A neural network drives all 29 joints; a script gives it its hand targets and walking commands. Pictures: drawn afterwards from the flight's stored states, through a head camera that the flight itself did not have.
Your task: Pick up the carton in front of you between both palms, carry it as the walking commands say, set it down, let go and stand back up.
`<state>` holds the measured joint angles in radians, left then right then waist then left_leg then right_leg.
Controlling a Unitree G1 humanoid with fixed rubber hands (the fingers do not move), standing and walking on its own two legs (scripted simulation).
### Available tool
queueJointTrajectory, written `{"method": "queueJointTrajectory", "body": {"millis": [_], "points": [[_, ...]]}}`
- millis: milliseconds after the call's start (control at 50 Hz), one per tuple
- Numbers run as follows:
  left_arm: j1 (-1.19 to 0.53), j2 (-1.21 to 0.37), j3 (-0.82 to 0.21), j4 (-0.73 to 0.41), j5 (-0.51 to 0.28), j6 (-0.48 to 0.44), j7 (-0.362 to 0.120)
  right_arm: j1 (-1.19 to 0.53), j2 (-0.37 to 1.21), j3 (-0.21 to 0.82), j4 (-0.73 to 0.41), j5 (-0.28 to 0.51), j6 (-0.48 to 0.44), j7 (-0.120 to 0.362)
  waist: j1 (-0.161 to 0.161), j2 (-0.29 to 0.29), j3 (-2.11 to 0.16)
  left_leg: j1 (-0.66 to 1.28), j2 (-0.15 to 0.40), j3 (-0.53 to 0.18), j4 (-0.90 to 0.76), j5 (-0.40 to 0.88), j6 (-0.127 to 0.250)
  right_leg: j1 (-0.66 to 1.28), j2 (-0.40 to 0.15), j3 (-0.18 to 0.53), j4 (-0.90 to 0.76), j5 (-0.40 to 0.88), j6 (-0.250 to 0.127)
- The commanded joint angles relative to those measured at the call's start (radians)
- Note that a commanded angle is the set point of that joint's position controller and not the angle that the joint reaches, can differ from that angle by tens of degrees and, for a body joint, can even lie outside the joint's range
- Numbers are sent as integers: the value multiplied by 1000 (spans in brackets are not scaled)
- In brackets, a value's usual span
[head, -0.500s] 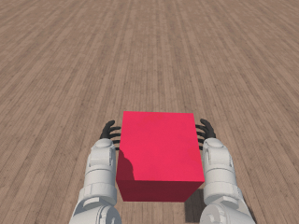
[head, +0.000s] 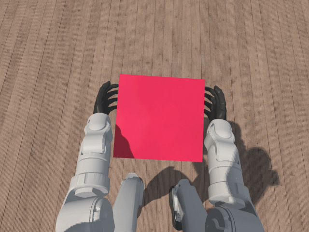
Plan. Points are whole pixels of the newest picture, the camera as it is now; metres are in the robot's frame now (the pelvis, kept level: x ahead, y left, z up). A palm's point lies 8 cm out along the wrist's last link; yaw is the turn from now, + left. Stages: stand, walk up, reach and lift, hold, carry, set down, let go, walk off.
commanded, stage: set down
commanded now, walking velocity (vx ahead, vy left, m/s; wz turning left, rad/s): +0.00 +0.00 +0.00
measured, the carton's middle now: (158, 120) +0.41 +0.02 -0.16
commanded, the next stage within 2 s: none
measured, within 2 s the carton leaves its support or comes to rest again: rests again in 1.48 s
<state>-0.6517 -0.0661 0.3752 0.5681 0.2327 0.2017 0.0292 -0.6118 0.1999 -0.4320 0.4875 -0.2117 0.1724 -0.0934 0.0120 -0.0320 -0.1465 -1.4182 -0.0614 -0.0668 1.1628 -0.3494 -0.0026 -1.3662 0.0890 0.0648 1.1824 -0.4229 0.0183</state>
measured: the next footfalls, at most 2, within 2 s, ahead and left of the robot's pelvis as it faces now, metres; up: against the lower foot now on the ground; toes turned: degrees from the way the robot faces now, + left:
none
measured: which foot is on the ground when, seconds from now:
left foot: down 0.00-1.00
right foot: down 0.00-1.00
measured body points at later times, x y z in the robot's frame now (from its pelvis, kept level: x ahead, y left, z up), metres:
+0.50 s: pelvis -0.02 +0.00 -0.13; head +0.25 +0.04 +0.23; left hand +0.45 +0.19 -0.24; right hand +0.44 -0.11 -0.23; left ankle +0.08 +0.11 -0.62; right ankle +0.05 -0.12 -0.62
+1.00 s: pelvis -0.05 +0.01 -0.24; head +0.29 +0.05 +0.06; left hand +0.47 +0.21 -0.39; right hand +0.47 -0.09 -0.38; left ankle +0.08 +0.11 -0.62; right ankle +0.05 -0.12 -0.62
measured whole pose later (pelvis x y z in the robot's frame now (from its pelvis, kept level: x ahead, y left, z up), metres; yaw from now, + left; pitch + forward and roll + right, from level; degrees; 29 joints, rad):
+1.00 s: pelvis -0.05 +0.01 -0.24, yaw -4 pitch +42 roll -4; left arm -1.26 0.26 0.25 0.95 0.10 0.21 0.04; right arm -1.15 0.06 -0.44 0.77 -0.07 0.16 -0.26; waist 0.06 -0.09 0.10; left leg -2.26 -0.10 -0.07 2.01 -0.49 -0.03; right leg -2.19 0.20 0.04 2.02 -0.59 0.09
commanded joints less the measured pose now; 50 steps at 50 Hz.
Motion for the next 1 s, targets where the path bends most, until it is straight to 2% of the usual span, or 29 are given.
{"method": "queueJointTrajectory", "body": {"millis": [0,160,440,620,820,980], "points": [[-504,-883,-547,66,-75,8,-249,-513,900,597,122,68,38,228,30,41,-801,494,-72,41,-25,220,-1,206,78,-44,-62,174,26],[-588,-824,-477,143,-81,-7,-247,-605,858,528,179,62,18,187,30,46,-818,330,-81,47,113,200,-5,15,94,-63,77,140,28],[-763,-719,-502,166,-159,-38,-193,-809,785,547,157,139,-27,101,63,59,-968,201,-83,62,342,175,-23,-183,134,-105,350,78,39],[-882,-648,-483,202,-182,-33,-189,-942,736,506,189,162,-24,76,84,59,-952,92,-76,74,460,138,-25,-285,145,-122,489,46,40],[-1019,-564,-446,264,-196,-28,-213,-1085,677,448,241,176,-22,63,100,59,-909,-26,-57,82,586,111,-19,-381,148,-137,624,18,36],[-1129,-503,-458,301,-232,-33,-229,-1200,643,453,260,216,-24,66,116,58,-894,-62,-36,84,684,125,-16,-429,143,-150,729,19,35]]}}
